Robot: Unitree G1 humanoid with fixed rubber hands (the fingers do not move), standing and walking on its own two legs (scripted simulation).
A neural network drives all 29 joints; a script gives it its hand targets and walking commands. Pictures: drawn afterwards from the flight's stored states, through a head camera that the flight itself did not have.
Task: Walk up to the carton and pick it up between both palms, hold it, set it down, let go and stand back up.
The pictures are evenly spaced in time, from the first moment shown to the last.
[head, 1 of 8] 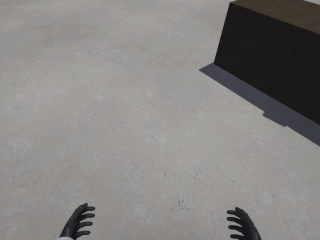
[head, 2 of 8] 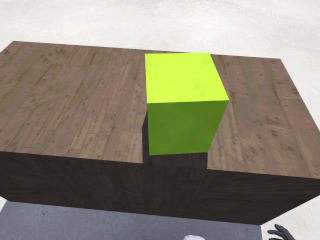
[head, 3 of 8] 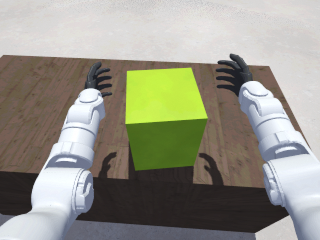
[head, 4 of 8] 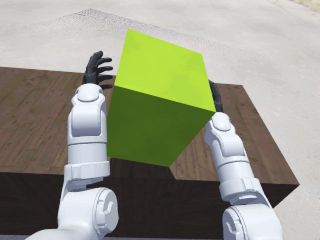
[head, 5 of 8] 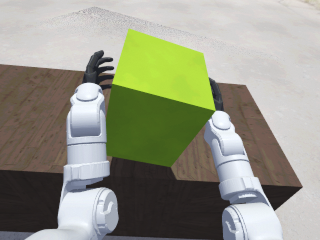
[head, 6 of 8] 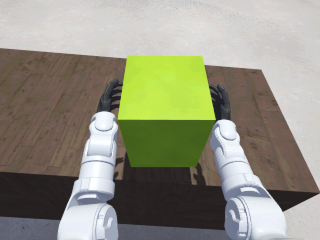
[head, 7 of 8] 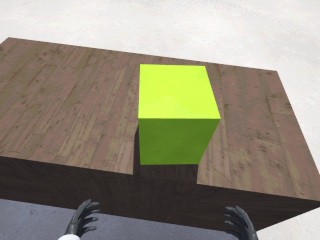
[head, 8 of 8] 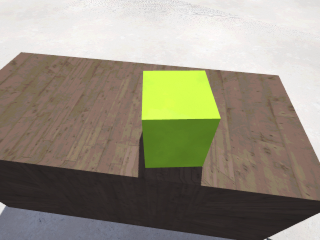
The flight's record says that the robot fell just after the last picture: no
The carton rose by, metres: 0.19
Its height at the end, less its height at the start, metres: +0.00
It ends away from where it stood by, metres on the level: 0.01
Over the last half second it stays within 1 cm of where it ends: yes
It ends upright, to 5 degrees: yes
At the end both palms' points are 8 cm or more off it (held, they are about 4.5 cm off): yes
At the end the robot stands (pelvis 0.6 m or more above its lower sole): yes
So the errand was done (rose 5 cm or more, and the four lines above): yes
